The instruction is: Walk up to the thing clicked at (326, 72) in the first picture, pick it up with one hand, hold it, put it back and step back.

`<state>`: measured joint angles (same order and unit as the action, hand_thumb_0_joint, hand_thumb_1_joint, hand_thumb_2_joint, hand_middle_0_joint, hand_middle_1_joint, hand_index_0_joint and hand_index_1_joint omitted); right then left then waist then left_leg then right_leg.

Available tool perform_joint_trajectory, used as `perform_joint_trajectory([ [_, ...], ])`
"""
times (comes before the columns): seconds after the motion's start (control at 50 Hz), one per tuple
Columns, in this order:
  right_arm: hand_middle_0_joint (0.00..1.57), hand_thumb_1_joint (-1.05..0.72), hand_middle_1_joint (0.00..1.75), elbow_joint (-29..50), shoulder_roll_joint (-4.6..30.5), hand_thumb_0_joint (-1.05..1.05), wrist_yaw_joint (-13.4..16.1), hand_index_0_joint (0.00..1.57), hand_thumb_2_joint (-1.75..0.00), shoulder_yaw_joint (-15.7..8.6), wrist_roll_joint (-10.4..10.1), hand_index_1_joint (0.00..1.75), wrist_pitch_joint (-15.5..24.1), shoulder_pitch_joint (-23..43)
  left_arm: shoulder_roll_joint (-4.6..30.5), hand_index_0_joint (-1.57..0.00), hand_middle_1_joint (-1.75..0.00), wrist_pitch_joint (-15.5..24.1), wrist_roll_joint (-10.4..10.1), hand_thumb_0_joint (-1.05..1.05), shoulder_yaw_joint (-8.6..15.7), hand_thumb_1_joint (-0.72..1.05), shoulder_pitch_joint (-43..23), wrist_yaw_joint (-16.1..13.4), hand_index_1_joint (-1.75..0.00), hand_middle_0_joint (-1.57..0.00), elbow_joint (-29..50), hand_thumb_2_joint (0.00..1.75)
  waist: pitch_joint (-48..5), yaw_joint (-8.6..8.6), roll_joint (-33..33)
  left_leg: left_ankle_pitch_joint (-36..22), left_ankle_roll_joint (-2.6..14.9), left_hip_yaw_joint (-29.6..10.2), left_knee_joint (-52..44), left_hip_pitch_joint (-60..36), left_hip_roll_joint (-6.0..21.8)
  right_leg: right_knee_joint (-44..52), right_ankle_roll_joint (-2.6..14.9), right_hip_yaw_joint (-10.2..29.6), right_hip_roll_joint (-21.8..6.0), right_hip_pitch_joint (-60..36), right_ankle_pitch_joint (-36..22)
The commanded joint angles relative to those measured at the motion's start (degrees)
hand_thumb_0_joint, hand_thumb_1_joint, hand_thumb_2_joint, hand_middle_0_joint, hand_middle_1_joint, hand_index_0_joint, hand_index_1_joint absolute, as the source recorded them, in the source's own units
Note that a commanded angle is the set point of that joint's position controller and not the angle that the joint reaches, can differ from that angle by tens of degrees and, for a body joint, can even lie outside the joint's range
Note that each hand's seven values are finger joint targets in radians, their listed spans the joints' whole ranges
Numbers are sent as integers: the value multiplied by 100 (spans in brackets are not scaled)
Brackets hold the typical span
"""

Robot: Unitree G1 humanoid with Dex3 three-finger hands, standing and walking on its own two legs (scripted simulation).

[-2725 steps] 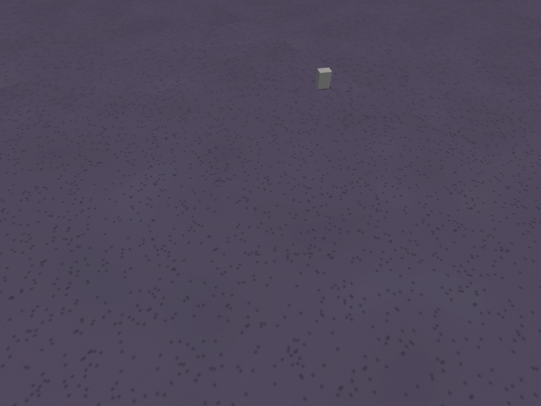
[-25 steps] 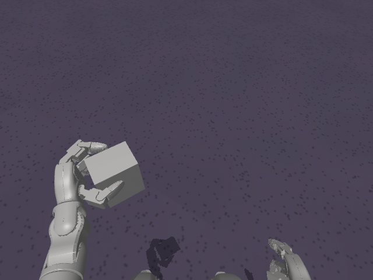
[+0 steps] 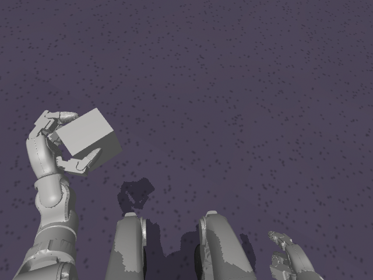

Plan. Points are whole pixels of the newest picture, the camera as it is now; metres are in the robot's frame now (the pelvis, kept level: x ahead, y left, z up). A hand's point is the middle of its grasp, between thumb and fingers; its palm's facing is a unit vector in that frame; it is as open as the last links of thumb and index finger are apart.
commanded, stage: crouch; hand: left
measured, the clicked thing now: (93, 142) +0.41 +0.19 -0.05
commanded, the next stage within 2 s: lower in 1.28 s
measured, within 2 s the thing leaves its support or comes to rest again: neither
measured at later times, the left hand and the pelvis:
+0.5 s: hand (88, 170) +0.40 +0.25 -0.24, palm faces +0.39 -0.92 -0.03, open 10.4 cm; pelvis -0.05 +0.00 -0.19, yaw -3 degrees
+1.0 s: hand (93, 173) +0.42 +0.27 -0.34, palm faces +0.38 -0.92 -0.03, open 10.4 cm; pelvis -0.06 +0.01 -0.27, yaw -8 degrees
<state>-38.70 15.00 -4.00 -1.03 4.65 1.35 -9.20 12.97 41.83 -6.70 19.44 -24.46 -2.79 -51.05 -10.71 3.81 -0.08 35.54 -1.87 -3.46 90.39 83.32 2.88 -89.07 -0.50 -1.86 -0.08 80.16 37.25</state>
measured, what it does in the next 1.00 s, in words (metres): lowers itself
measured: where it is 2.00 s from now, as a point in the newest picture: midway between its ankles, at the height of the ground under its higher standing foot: outside the picture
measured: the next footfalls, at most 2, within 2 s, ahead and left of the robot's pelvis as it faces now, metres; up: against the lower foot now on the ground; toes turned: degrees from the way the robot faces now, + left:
none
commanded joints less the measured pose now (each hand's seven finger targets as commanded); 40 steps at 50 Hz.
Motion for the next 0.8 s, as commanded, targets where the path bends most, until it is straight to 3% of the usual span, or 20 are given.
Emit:
perform_joint_trajectory([
  [0.0,20,-90,30,403,923,0,-6,20,-91,-316,32,30,46,-347,1245,-130,-136,758,-61,0,544,6,-1659,5,-136,-128,1233,123,-3383,-172,-606,-2182,221,-21,-400,-1900,-184,357,232,-71,167,-626,-2106],
  [0.08,20,-91,30,299,917,0,-59,20,-91,-298,56,30,-22,-298,1346,-130,-135,839,-61,0,680,8,-1805,85,-135,-128,905,121,-3437,30,-151,-1836,326,43,291,-803,-184,37,124,117,171,-543,-2067],
  [0.1,20,-91,30,242,895,0,-80,20,-91,-287,76,30,-33,-340,1219,-129,-135,852,-56,0,615,8,-1835,136,-135,-128,680,121,-3462,113,-63,-1828,345,55,501,-549,-180,-95,101,141,165,-522,-2106],
  [0.12,20,-91,30,214,915,0,-84,20,-91,-279,77,30,-35,-294,1414,-129,-134,855,-53,0,762,9,-1841,162,-135,-128,535,121,-3426,91,101,-1642,365,50,666,-244,-170,-188,81,167,176,-440,-1963],
  [0.16,20,-91,30,147,908,0,-106,20,-91,-254,107,30,-29,-277,1421,-130,-135,918,-17,0,684,9,-2227,246,-134,-128,375,120,-3350,226,12,-1299,332,21,916,22,-147,-454,109,133,189,68,-1556],
  [0.22,20,-90,30,103,953,0,-112,20,-90,-188,167,30,-59,-214,1898,-131,-135,1010,57,0,959,10,-2588,284,-134,-128,121,120,-3334,137,-386,-965,261,18,1195,243,-133,-888,176,37,212,668,-1089],
  [0.26,20,-90,30,141,965,0,-125,20,-90,-122,204,30,-67,-167,1758,-131,-134,1062,66,0,888,11,-2753,285,-134,-128,-122,120,-3347,211,-584,-802,205,-11,1329,306,-138,-1196,217,-88,225,1064,-899],
  [0.28,20,-90,30,146,1023,0,-123,20,-90,-109,207,30,-66,-140,2041,-131,-135,1088,79,0,1094,12,-2737,267,-134,-128,-216,120,-3348,97,-709,-663,171,3,1378,355,-137,-1331,241,-129,228,1244,-744],
  [0.32,20,-90,30,140,1052,0,-125,20,-90,-84,263,30,-109,-174,2353,-132,-138,1127,157,0,1226,10,-3059,238,-138,-130,-36,124,-3597,71,-1080,-700,137,-3,1516,232,-119,-1594,265,-185,241,1442,-742],
  [0.34,20,-90,30,145,1072,0,-132,20,-90,-62,270,30,-117,-131,2174,-133,-139,1095,168,0,1147,9,-2855,247,-139,-131,-288,124,-3612,87,-1081,-751,130,-1,1574,212,-120,-1710,266,-242,237,1477,-778],
  [0.38,20,-91,30,117,1068,0,-129,20,-91,-54,295,30,-137,-115,2225,-133,-141,1110,203,0,1127,4,-3129,258,-141,-131,-155,124,-3643,190,-1105,-551,141,32,1765,422,-121,-1845,258,-251,249,1622,-659],
  [0.42,20,-90,30,83,1131,0,-122,20,-91,-21,315,30,-140,-106,2300,-131,-139,1082,219,0,1186,6,-3116,276,-139,-128,-370,124,-3492,249,-1119,-405,140,28,1925,640,-123,-2025,251,-315,241,1789,-584],
  [0.44,20,-90,30,79,1142,0,-101,20,-91,-4,324,30,-154,-77,2568,-130,-138,1080,262,0,1264,6,-3202,275,-137,-127,-242,122,-3552,240,-1144,-345,149,51,2046,803,-113,-2100,244,-301,260,1773,-548],
  [0.48,20,-90,30,72,1209,0,-99,20,-91,49,339,30,-185,-78,2534,-127,-136,1036,261,0,1277,6,-3214,291,-136,-125,-464,122,-3329,360,-1009,-289,166,3,2206,995,-109,-2260,225,-388,255,1986,-529],
  [0.54,20,-89,30,82,1252,0,-82,20,-90,146,360,30,-216,2,2646,-128,-136,1030,201,0,1402,8,-3179,284,-135,-125,-596,121,-3007,390,-946,-32,174,-28,2416,1411,-120,-2451,207,-474,274,2142,-373],
  [0.58,20,-88,30,37,1306,0,-74,20,-90,210,395,30,-236,-57,3080,-127,-136,1056,227,0,1609,8,-3436,269,-135,-125,-447,121,-3069,410,-964,-95,187,-1,2648,1623,-120,-2569,185,-452,287,2019,-448],
  [0.66,20,-89,30,49,1371,0,-74,20,-90,353,454,30,-277,29,2993,-129,-137,1019,245,0,1532,10,-3247,351,-135,-125,-939,121,-2671,568,-877,19,207,-46,2924,2007,-111,-2752,153,-537,314,2209,-406],
  [0.7,20,-88,30,22,1406,0,-74,20,-90,407,499,30,-296,29,3378,-129,-137,1048,249,0,1732,8,-3375,364,-135,-125,-704,121,-2774,498,-943,15,211,-32,3085,2143,-102,-2839,147,-514,337,2122,-414],
  [0.76,20,-88,30,32,1475,0,-90,20,-90,483,534,30,-327,45,3431,-130,-137,997,208,0,1847,10,-3145,398,-135,-125,-846,120,-2719,449,-981,-43,193,-79,3224,2180,-82,-3026,148,-594,359,2206,-457],
  [0.78,20,-88,30,37,1505,0,-101,20,-90,513,561,30,-345,4,3421,-130,-138,1007,214,0,1816,11,-3264,418,-136,-125,-719,122,-2741,528,-1130,-105,175,-127,3254,2111,-74,-3096,160,-637,366,2266,-546],
])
